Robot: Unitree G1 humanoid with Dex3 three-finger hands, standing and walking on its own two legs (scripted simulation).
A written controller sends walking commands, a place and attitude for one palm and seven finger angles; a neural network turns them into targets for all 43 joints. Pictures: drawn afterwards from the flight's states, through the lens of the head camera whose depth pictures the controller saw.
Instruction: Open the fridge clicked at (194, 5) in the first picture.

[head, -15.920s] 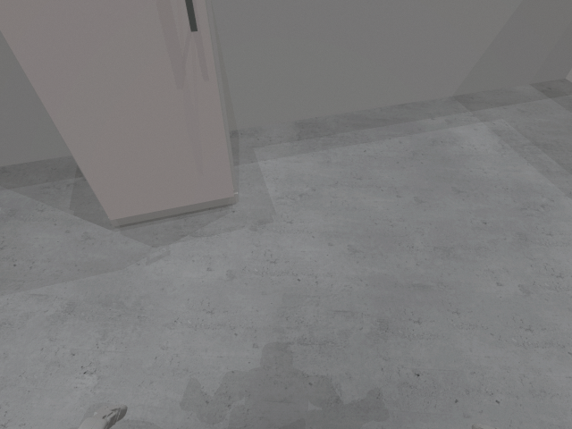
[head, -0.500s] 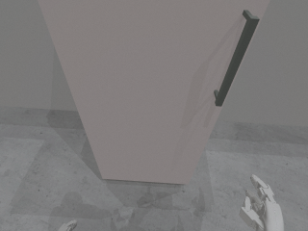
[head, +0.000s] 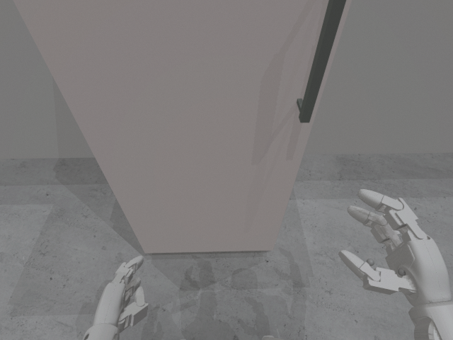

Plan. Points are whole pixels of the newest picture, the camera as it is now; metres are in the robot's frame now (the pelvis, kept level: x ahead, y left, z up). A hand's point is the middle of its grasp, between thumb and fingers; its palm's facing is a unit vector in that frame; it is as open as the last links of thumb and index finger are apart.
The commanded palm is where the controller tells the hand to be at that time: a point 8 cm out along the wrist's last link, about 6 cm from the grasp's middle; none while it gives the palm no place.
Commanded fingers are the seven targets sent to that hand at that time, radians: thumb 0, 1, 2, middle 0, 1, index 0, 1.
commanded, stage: raise the hand to about handle height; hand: right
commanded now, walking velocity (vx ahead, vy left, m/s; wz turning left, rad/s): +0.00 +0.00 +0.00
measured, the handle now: (317, 53) +0.54 -0.14 +0.25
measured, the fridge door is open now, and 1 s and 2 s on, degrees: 0 0 0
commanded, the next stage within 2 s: move the hooked fingers beside the handle in 1.44 s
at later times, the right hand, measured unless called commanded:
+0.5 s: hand (436, 206) +0.26 -0.25 +0.19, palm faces +0.02 +0.99 -0.10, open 13.0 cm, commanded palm +0.23 -0.30 +0.20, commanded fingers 0.00 0.48 -0.31 0.30 1.18 0.30 1.18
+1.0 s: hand out of the picture +0.29 -0.29 +0.28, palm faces +0.08 +0.99 -0.10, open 14.0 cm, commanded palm +0.25 -0.32 +0.28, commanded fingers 0.00 0.50 -0.30 0.30 1.20 0.30 1.20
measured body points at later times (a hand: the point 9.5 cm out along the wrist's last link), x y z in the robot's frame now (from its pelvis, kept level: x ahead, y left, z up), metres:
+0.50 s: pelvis +0.02 -0.01 +0.03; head +0.00 -0.01 +0.48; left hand +0.21 +0.22 -0.02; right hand +0.25 -0.31 +0.19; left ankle +0.02 +0.11 -0.70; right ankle +0.03 -0.12 -0.70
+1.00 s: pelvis +0.01 +0.00 +0.04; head -0.02 +0.03 +0.49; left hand +0.21 +0.22 -0.02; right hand +0.28 -0.34 +0.28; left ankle +0.02 +0.11 -0.70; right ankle +0.03 -0.12 -0.70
